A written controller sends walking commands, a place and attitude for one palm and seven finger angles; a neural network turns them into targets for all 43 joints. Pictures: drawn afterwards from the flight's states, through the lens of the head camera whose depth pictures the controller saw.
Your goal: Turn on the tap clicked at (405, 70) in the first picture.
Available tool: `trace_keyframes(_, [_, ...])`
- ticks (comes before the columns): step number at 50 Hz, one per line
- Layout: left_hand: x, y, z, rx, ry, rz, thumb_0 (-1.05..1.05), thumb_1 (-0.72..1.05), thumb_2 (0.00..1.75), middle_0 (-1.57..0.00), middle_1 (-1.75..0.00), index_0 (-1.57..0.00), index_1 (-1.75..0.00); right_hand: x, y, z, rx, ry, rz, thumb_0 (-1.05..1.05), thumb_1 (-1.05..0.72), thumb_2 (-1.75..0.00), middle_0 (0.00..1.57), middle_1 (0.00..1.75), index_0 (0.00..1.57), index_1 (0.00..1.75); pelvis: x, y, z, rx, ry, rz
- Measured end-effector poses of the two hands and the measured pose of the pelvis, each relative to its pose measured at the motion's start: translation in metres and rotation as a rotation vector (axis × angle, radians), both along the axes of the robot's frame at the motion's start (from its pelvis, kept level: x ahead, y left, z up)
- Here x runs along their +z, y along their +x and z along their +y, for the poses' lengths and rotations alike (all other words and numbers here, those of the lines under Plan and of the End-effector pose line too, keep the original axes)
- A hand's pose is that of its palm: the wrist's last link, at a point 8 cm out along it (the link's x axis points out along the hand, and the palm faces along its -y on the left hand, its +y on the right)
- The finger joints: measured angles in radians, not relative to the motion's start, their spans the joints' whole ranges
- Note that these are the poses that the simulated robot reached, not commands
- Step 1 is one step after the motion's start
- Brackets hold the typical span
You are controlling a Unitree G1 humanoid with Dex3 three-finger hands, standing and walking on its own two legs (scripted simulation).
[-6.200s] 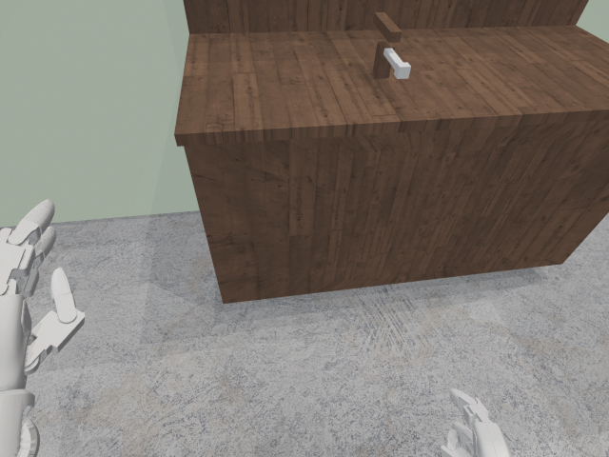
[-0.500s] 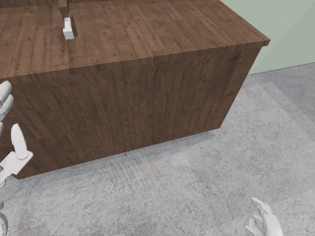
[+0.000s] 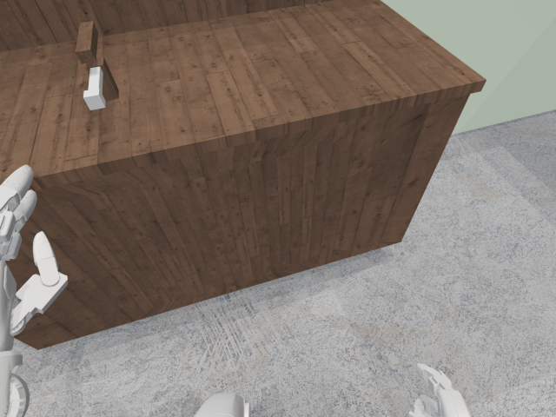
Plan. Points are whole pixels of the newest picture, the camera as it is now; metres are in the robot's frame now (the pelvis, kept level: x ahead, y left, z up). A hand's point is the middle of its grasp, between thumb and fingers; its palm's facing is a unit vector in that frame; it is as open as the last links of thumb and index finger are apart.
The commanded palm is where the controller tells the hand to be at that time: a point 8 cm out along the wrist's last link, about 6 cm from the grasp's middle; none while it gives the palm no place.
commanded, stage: take the last steps up to it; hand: left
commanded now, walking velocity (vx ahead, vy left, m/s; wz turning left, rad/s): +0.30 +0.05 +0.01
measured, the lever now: (94, 99) +0.62 +0.39 +0.11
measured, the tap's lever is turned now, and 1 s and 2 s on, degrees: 0 0 0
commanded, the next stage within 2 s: come to a stop and stand still in 1.12 s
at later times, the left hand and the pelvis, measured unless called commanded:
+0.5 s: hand (95, 203) +0.31 +0.23 +0.18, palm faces +0.36 -0.80 -0.47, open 7.4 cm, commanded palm +0.26 +0.28 +0.18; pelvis +0.09 +0.00 +0.00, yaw -2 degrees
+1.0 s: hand (110, 163) +0.38 +0.24 +0.18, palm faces +0.42 -0.82 -0.39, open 7.4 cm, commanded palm +0.32 +0.28 +0.18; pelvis +0.16 +0.00 +0.00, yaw +0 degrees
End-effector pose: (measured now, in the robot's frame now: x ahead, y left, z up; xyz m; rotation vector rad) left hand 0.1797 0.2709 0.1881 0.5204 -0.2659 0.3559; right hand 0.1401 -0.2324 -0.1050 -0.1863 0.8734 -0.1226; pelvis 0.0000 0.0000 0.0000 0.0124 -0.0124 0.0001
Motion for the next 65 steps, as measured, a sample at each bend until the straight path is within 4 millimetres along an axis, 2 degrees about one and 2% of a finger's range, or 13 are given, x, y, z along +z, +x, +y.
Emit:
trace_keyframes(5, [0.005,0.017,0.002,-0.033,0.005,-0.014,0.01,0.89,0.9,-0.21,-0.3,-0.21,-0.3,0.026,0.022,-0.02,-0.027,-0.09,-0.042,0.01,-0.91,-0.9,0.2,0.3,0.2,0.3,0.006,0.02,0.004,-0.002,0.01,0.008])
trace_keyframes(9, [0.006,0.032,0.016,-0.047,0.0,-0.083,0.01,0.89,0.9,-0.21,-0.3,-0.21,-0.3,0.037,0.046,-0.02,-0.039,-0.148,-0.102,0.01,-0.91,-0.9,0.2,0.3,0.2,0.3,-0.003,0.041,0.016,-0.01,-0.012,-0.007])
trace_keyframes(15, [0.004,0.068,0.031,-0.036,-0.015,-0.124,0.01,0.89,0.9,-0.21,-0.3,-0.21,-0.3,0.038,0.077,0.01,-0.051,-0.081,-0.164,0.01,-0.91,-0.9,0.19,0.3,0.2,0.3,-0.004,0.061,0.022,-0.016,-0.007,-0.012])
trace_keyframes(19, [0.01,0.08,0.019,-0.062,-0.01,-0.091,0.01,0.89,0.9,-0.21,-0.3,-0.21,-0.3,0.035,0.088,0.035,-0.019,0.009,-0.163,0.01,-0.91,-0.9,0.19,0.3,0.2,0.3,0.003,0.072,0.018,-0.025,-0.018,0.007])
trace_keyframes(23, [0.014,0.086,0.003,-0.07,0.027,-0.042,0.01,0.89,0.9,-0.21,-0.3,-0.21,-0.3,0.023,0.094,0.044,0.001,0.075,-0.132,0.01,-0.91,-0.9,0.2,0.3,0.2,0.3,0.005,0.085,0.008,-0.029,-0.02,0.014])
trace_keyframes(31, [0.005,0.108,-0.019,-0.001,0.028,-0.016,0.01,0.89,0.9,-0.21,-0.3,-0.21,-0.3,-0.011,0.111,0.008,0.022,0.073,-0.029,0.01,-0.9,-0.89,0.2,0.3,0.21,0.3,-0.007,0.108,-0.016,-0.008,-0.001,-0.011])
trace_keyframes(37, [0.009,0.123,-0.024,-0.017,0.018,-0.008,0.01,0.89,0.9,-0.21,-0.3,-0.21,-0.3,0.011,0.125,-0.03,-0.018,-0.028,-0.019,0.01,-0.91,-0.89,0.2,0.3,0.2,0.3,0.005,0.125,-0.02,0.001,0.024,-0.003])
trace_keyframes(41, [0.01,0.13,-0.018,-0.037,0.017,-0.028,0.01,0.89,0.9,-0.21,-0.3,-0.21,-0.3,0.028,0.141,-0.042,-0.03,-0.096,-0.059,0.01,-0.91,-0.9,0.2,0.3,0.2,0.3,0.005,0.137,-0.014,0.001,0.018,-0.005])
trace_keyframes(45, [0.006,0.141,-0.003,-0.044,0.008,-0.09,0.01,0.89,0.9,-0.21,-0.3,-0.21,-0.3,0.033,0.159,-0.038,-0.047,-0.139,-0.109,0.01,-0.91,-0.9,0.19,0.3,0.2,0.3,-0.006,0.151,-0.003,-0.004,0.0,-0.021])
trace_keyframes(49, [0.002,0.157,0.009,-0.02,-0.006,-0.099,0.01,0.89,0.9,-0.21,-0.3,-0.21,-0.3,0.034,0.175,-0.017,-0.038,-0.094,-0.143,0.01,-0.91,-0.9,0.19,0.3,0.2,0.3,-0.005,0.157,-0.002,-0.001,-0.001,-0.019])
trace_keyframes(56, [0.007,0.16,-0.011,-0.03,0.011,-0.043,0.01,0.89,0.9,-0.21,-0.3,-0.21,-0.3,0.023,0.188,0.019,0.026,0.055,-0.155,0.01,-0.91,-0.9,0.2,0.3,0.2,0.3,-0.001,0.166,-0.012,-0.002,-0.015,-0.004])
trace_keyframes(61, [0.005,0.162,-0.023,0.002,0.027,-0.019,0.01,0.89,0.9,-0.21,-0.3,-0.21,-0.3,0.001,0.191,0.016,0.053,0.091,-0.091,0.01,-0.91,-0.89,0.2,0.3,0.2,0.3,-0.007,0.173,-0.024,0.006,-0.008,-0.012])
trace_keyframes(65, [0.003,0.17,-0.02,0.033,-0.019,-0.004,0.01,0.89,0.9,-0.21,-0.3,-0.21,-0.3,0.003,0.189,0.0,0.056,0.05,-0.029,0.01,-0.91,-0.89,0.2,0.3,0.21,0.3,0.002,0.18,-0.024,0.012,0.013,-0.008])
